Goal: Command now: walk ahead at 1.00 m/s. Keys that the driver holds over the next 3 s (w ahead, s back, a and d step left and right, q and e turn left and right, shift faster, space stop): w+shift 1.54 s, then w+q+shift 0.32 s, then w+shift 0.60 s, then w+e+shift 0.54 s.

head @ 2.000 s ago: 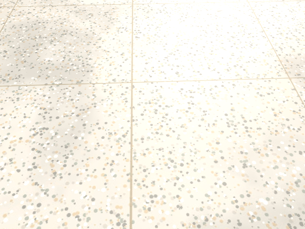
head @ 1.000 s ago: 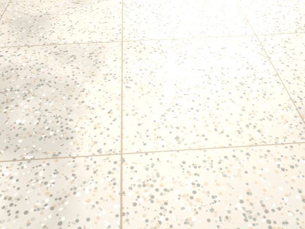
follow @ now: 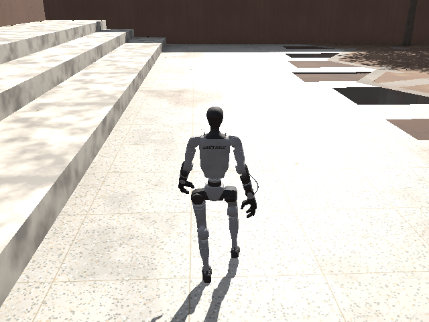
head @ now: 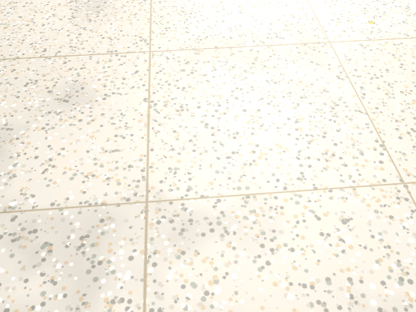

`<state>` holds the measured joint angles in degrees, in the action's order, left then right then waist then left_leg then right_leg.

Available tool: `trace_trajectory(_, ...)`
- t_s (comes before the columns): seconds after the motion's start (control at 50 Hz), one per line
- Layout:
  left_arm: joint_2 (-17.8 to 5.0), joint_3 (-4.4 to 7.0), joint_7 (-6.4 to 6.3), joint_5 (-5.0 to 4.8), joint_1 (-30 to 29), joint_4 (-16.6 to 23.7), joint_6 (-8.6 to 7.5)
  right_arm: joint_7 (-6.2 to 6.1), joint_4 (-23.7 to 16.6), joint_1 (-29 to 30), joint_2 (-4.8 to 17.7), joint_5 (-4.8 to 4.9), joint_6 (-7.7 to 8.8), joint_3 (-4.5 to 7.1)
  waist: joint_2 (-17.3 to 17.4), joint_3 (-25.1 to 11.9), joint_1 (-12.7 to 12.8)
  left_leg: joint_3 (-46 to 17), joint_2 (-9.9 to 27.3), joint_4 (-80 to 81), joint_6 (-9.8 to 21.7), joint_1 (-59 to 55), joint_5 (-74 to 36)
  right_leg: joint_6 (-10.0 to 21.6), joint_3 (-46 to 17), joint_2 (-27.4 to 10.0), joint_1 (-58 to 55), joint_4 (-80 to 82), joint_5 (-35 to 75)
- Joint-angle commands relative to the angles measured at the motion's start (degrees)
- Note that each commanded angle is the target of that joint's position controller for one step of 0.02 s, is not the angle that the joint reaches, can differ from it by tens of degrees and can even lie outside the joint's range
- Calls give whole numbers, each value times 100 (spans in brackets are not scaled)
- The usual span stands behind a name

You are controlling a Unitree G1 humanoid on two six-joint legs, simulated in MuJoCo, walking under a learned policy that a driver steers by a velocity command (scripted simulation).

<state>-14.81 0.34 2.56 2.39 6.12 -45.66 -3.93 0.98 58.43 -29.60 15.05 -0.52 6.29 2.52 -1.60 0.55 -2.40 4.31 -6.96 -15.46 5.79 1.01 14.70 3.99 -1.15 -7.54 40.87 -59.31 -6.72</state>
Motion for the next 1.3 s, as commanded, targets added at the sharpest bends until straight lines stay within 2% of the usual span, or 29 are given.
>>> trace_trajectory(0.02,-85,-114,109,-46,-709,533,-78,29,-421,377,464,99,224,39,178,883,209,-615,1111,1437,462,1525,-2087,-30,572,124,-804,1648,1327)
trace_trajectory(0.12,-394,-68,27,-89,-1065,658,-104,-62,-209,-86,895,63,197,71,461,561,129,-315,1520,1119,206,-458,-5495,314,944,745,-1337,2821,1581)
trace_trajectory(0.18,-893,182,-173,-75,975,83,-98,-234,-176,134,1239,-153,-41,149,882,-715,1170,-240,1752,-1760,118,-794,-7146,568,780,1203,-3323,2794,215)
trace_trajectory(0.2,-1139,316,-280,-24,2110,-261,-70,-256,-243,373,1170,-190,-87,142,800,-1148,1693,-166,1577,-3433,112,45,-6062,718,411,807,-4568,2784,-278)
trace_trajectory(0.22,-1656,479,-372,115,2675,-361,-46,-173,-453,130,411,-116,-44,-12,-399,-1756,1439,-116,880,-5858,86,1742,-2158,1035,-1452,-677,-5962,2712,-1672)
trace_trajectory(0.24,-1662,530,-263,89,2442,-364,-26,-76,-566,-476,203,196,62,-58,-1535,-2503,890,-901,66,-7398,12,3529,1231,1737,-4741,-1640,-6952,3979,-2409)
trace_trajectory(0.26,-1228,510,-192,-28,1805,-330,-47,-147,-725,369,600,122,76,-7,-518,-1519,847,-1065,647,-7258,175,4166,579,1471,-4054,-1226,-6287,4285,-2473)
trace_trajectory(0.3,-591,383,-156,-23,1378,-470,-148,-96,-909,1136,463,24,74,-47,430,-282,539,-980,1038,-6469,143,3941,42,1179,-2478,-808,-4437,4574,-1272)
trace_trajectory(0.36,-264,248,-209,-119,1458,-757,-264,95,-1047,1149,96,-190,-186,-141,68,266,10,-953,1362,-5734,-81,3478,108,935,-1536,-355,-3018,5101,-1086)
trace_trajectory(0.44,-482,280,-145,-208,1700,-844,-403,204,-1679,2577,157,-212,-213,-235,65,887,127,-364,1549,-3899,-281,3868,-1136,873,-494,106,-2551,5721,203)
trace_trajectory(0.52,-750,319,-147,-333,2099,-955,-506,283,-1899,3326,139,-62,-150,-319,113,917,359,125,1181,-2017,-86,2679,-2795,671,1,56,-2888,6281,1840)
trace_trajectory(0.58,-969,325,-210,-236,2330,-1076,-428,184,-1948,3350,379,-114,-136,-256,-165,552,315,346,752,-1554,143,2663,-2241,481,263,-140,-4503,5482,4628)
trace_trajectory(0.64,-1333,413,-395,-16,2103,-1091,-169,-25,-1290,1123,916,-127,-152,16,-524,-808,-808,212,298,-1538,379,437,-914,310,409,-292,-4690,2430,5957)
trace_trajectory(0.66,-1137,374,-407,30,1990,-1001,-139,-135,-991,-3,1236,-197,-185,159,-385,-1357,-1245,-391,903,-1798,518,-955,-84,311,421,-84,-3649,613,4628)
trace_trajectory(0.68,-56,151,-248,-205,2763,-757,-185,-182,-974,-157,1841,-401,-181,345,1441,-2145,-481,-3326,2765,-1463,1232,-2751,1359,120,331,854,-1305,-2042,-430)
trace_trajectory(0.7,-516,228,-240,-329,2570,-719,-303,-63,-955,-74,1547,-201,-216,354,1382,-2608,-602,-5416,2959,-201,1428,-2999,1967,228,-435,1241,-302,-2865,-1883)
trace_trajectory(0.72,-648,248,-291,-324,1678,-455,-320,-40,-933,600,1253,-174,-169,316,871,-1278,-395,-4274,2653,-72,1193,-2110,1498,312,-433,731,304,-2754,-1218)
trace_trajectory(0.76,-479,188,-234,-190,1160,-344,-295,-12,-810,967,626,-175,-75,186,1,-330,-59,-2865,2205,160,887,-350,372,299,-426,357,-109,-1981,-824)
trace_trajectory(0.8,-215,125,-104,-31,1288,-293,-92,-48,-621,976,259,-121,-16,49,225,-22,382,-2184,1875,528,683,735,340,157,-440,161,-635,-1473,-851)
trace_trajectory(0.9,-195,3,48,16,-239,394,4,14,-456,641,465,23,151,79,304,854,324,-1010,1357,1354,651,1395,-842,-120,199,-96,-111,542,405)
trace_trajectory(0.98,-173,-87,123,-129,-992,626,-68,3,-353,269,742,132,253,122,253,931,122,-539,1436,1898,475,1088,-2495,67,640,241,-1264,2393,1988)
trace_trajectory(1.04,-431,-9,22,-84,-1032,673,-79,-49,-231,31,935,57,183,121,404,568,144,-266,1586,1196,296,-494,-5188,296,908,691,-1330,2849,1506)
trace_trajectory(1.08,-708,121,-87,-53,-110,459,-81,-168,-173,34,1195,-97,35,171,790,-180,659,-204,1780,-400,183,-1034,-6987,467,873,1092,-2257,2786,491)
trace_trajectory(1.12,-1177,366,-277,7,2195,-239,-51,-254,-264,359,1145,-200,-106,173,755,-1243,1686,-101,1582,-3575,121,182,-5723,712,315,680,-4728,2688,-520)
trace_trajectory(1.14,-1822,571,-339,205,2497,-264,-49,-104,-524,-354,127,28,-66,-42,-910,-2122,1053,-144,724,-6291,-55,2509,-1338,1432,-2499,-1190,-6645,2851,-2076)
trace_trajectory(1.16,-1556,576,-222,42,2439,-301,-17,-76,-549,-241,444,130,49,12,-946,-2633,1089,-929,196,-7178,45,3590,1151,1628,-4764,-1533,-6971,4119,-2779)
trace_trajectory(1.2,-897,471,-165,-47,1511,-376,-108,-109,-932,1080,578,72,101,10,67,-693,785,-943,937,-6699,139,4192,113,1242,-2910,-1030,-5127,4408,-1713)
trace_trajectory(1.26,-303,280,-206,-70,1299,-617,-191,57,-998,1044,199,-154,-140,-81,64,29,85,-981,1314,-5834,-43,3370,73,876,-1629,-445,-3162,4963,-1349)
trace_trajectory(1.3,-406,295,-203,-172,1421,-739,-291,154,-1237,1502,92,-210,-255,-132,-58,483,-7,-814,1515,-5318,-211,3717,-44,902,-1231,-325,-2739,5390,-1220)
